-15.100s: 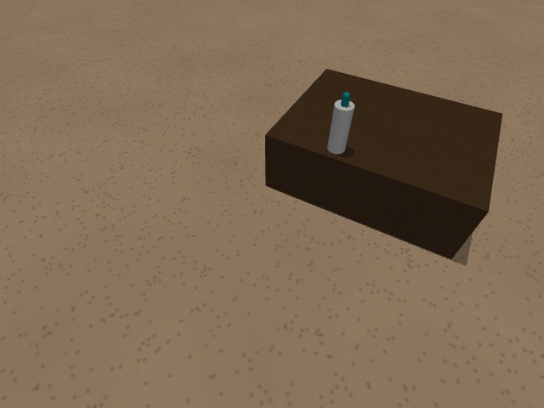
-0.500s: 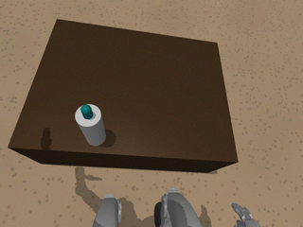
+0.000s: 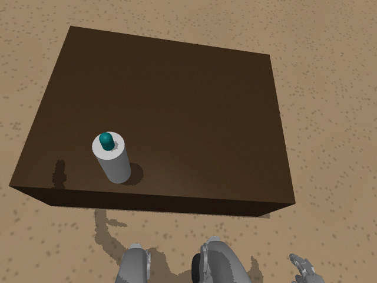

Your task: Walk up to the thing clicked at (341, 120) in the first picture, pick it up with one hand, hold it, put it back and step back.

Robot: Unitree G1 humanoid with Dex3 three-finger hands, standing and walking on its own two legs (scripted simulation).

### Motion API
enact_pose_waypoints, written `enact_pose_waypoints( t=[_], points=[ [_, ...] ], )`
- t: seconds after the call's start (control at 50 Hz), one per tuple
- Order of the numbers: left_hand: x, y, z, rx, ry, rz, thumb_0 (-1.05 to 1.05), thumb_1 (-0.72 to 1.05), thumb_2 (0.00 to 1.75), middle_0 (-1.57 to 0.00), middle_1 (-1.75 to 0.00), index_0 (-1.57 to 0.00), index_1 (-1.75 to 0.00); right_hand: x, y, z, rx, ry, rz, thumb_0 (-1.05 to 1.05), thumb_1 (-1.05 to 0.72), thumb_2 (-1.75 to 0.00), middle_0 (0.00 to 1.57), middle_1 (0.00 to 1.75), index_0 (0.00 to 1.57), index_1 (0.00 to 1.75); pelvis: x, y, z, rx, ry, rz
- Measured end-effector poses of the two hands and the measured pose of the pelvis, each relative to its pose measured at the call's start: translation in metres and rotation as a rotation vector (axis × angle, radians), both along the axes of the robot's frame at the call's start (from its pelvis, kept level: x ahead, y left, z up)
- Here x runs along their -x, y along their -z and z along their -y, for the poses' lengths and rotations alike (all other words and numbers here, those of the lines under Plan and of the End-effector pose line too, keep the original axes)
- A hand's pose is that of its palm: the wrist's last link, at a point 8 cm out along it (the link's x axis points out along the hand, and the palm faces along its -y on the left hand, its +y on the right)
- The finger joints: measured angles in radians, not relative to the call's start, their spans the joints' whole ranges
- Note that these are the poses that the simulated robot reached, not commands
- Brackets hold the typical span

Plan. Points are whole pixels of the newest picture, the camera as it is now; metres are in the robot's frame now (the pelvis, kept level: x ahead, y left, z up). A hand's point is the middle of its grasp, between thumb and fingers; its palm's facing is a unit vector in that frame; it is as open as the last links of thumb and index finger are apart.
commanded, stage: approach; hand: left
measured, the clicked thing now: (113, 157) +0.45 +0.18 -0.20
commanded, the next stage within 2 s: close in in 0.48 s
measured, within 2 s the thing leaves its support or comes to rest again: neither
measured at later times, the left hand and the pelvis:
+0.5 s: hand (64, 160) +0.42 +0.29 -0.15, palm faces +0.05 -1.00 +0.05, open 17.6 cm; pelvis -0.03 +0.00 -0.14, yaw -1 degrees
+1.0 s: hand (103, 158) +0.45 +0.20 -0.20, palm faces +0.11 -0.99 -0.01, open 17.7 cm; pelvis -0.07 -0.01 -0.22, yaw -1 degrees
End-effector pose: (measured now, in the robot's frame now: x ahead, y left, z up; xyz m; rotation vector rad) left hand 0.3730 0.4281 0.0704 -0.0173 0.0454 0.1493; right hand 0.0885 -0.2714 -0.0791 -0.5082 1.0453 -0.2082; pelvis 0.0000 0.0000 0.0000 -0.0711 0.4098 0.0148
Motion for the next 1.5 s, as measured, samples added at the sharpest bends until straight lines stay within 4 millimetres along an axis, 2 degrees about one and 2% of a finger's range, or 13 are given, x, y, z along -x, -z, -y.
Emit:
enact_pose_waypoints(
  t=[0.1,0.16,0.22,0.34,0.42,0.6,0.76,0.82,0.88,1.04,1.16,1.28,1.5],
  points=[
    [-0.001,0.02,0.008,0.014,0.02,-0.048,-0.01,-0.48,0.01,-0.04,-0.02,-0.06,-0.01,0.0,0.005,0.001,-0.008,-0.008,-0.002,0.01,-0.89,-0.89,0.21,0.3,0.21,0.3,0.002,0.004,-0.001,-0.002,0.003,-0.017],
    [-0.002,0.044,0.016,0.039,0.022,-0.055,-0.01,-0.52,0.01,-0.04,-0.02,-0.07,-0.01,0.002,0.015,0.002,-0.01,-0.022,-0.017,0.01,-0.88,-0.89,0.21,0.3,0.21,0.3,0.004,0.013,0.0,-0.003,0.005,-0.038],
    [-0.005,0.079,0.028,0.056,0.03,-0.061,-0.01,-0.56,0.01,-0.04,-0.03,-0.07,-0.01,0.005,0.03,0.004,-0.008,-0.037,-0.039,0.01,-0.88,-0.89,0.21,0.3,0.21,0.3,0.008,0.028,0.0,-0.003,0.008,-0.071],
    [-0.011,0.159,0.053,0.061,0.054,-0.048,-0.01,-0.59,0.01,-0.04,-0.03,-0.06,-0.02,0.01,0.078,0.007,0.003,-0.056,-0.081,0.01,-0.88,-0.89,0.2,0.3,0.21,0.3,0.015,0.076,0.002,0.002,0.015,-0.149],
    [-0.017,0.198,0.069,0.045,0.074,-0.01,-0.01,-0.58,0.02,-0.03,-0.04,-0.05,-0.03,0.014,0.116,0.006,-0.001,-0.064,-0.108,0.01,-0.89,-0.9,0.2,0.3,0.21,0.3,0.022,0.11,0.003,0.006,0.018,-0.177],
    [-0.035,0.248,0.115,0.045,0.121,-0.007,-0.01,-0.58,0.05,-0.02,-0.08,-0.04,-0.07,0.031,0.188,-0.004,-0.071,-0.048,-0.111,0.01,-0.91,-0.9,0.2,0.3,0.21,0.3,0.04,0.166,0.004,-0.003,0.024,-0.202],
    [-0.041,0.295,0.147,0.036,0.071,0.01,-0.01,-0.6,0.03,-0.03,-0.09,-0.06,-0.07,0.068,0.241,-0.001,-0.114,-0.025,-0.16,0.01,-0.92,-0.9,0.2,0.3,0.21,0.3,0.06,0.216,0.007,-0.016,0.03,-0.191],
    [-0.042,0.301,0.154,0.019,0.042,0.036,-0.01,-0.6,0.02,-0.03,-0.09,-0.06,-0.07,0.083,0.253,0.0,-0.122,-0.007,-0.196,0.01,-0.92,-0.9,0.2,0.3,0.21,0.3,0.066,0.228,0.008,-0.016,0.027,-0.183],
    [-0.043,0.294,0.16,-0.011,0.027,0.052,-0.01,-0.6,0.02,-0.03,-0.09,-0.06,-0.07,0.093,0.258,0.001,-0.13,0.022,-0.218,0.01,-0.92,-0.9,0.2,0.3,0.21,0.3,0.07,0.231,0.008,-0.015,0.025,-0.177],
    [-0.05,0.265,0.176,-0.022,0.054,0.036,-0.01,-0.61,0.02,-0.04,-0.08,-0.07,-0.06,0.103,0.243,0.002,-0.147,0.097,-0.202,0.01,-0.93,-0.9,0.2,0.3,0.21,0.3,0.07,0.218,0.005,-0.012,0.023,-0.178],
    [-0.048,0.275,0.181,0.015,0.05,0.004,-0.01,-0.61,0.01,-0.04,-0.07,-0.08,-0.05,0.097,0.229,0.005,-0.136,0.101,-0.197,0.01,-0.93,-0.9,0.2,0.3,0.21,0.3,0.066,0.21,0.001,-0.007,0.023,-0.189],
    [-0.04,0.291,0.183,0.0,0.024,0.011,-0.01,-0.61,0.01,-0.04,-0.06,-0.08,-0.03,0.085,0.227,0.004,-0.126,0.079,-0.236,0.01,-0.93,-0.9,0.2,0.3,0.2,0.3,0.061,0.209,0.0,-0.003,0.016,-0.204],
    [-0.047,0.283,0.197,-0.045,0.036,0.022,-0.01,-0.6,0.02,-0.11,-0.08,-0.13,-0.06,0.056,0.238,-0.006,-0.176,0.06,-0.211,0.01,-0.93,-0.9,0.2,0.3,0.2,0.3,0.053,0.206,-0.002,-0.005,0.012,-0.207]
  ],
)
